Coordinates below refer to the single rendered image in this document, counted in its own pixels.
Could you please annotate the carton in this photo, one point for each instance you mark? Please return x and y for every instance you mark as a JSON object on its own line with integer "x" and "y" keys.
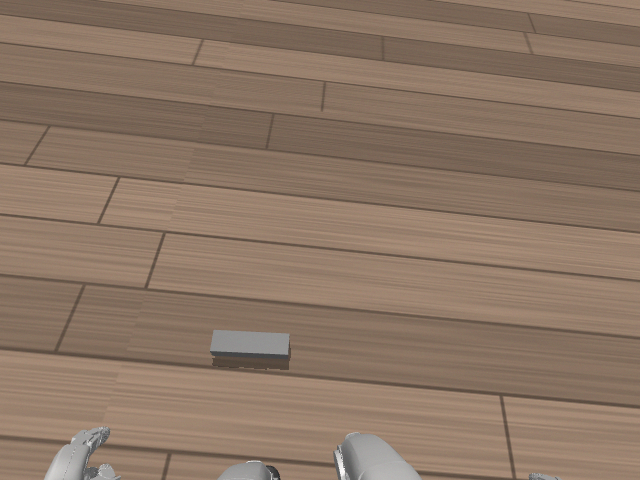
{"x": 250, "y": 344}

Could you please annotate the left robot hand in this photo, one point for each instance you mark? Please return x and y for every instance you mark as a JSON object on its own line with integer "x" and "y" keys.
{"x": 70, "y": 463}

